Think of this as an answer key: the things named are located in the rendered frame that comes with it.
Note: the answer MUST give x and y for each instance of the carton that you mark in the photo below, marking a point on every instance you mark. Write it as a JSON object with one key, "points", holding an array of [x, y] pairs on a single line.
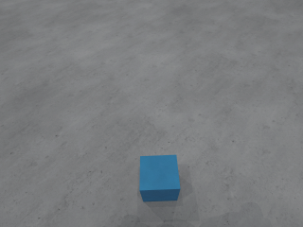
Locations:
{"points": [[159, 178]]}

